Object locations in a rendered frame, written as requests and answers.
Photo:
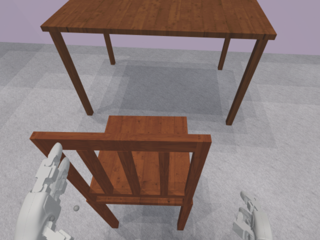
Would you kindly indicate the chair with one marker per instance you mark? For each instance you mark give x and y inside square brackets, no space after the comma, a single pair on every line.
[142,160]

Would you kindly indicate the table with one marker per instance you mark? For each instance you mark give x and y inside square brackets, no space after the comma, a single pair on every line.
[229,19]

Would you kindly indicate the robot right hand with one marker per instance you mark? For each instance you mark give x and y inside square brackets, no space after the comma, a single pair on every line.
[252,227]

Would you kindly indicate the robot left hand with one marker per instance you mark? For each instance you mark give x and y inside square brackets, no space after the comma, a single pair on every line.
[42,201]

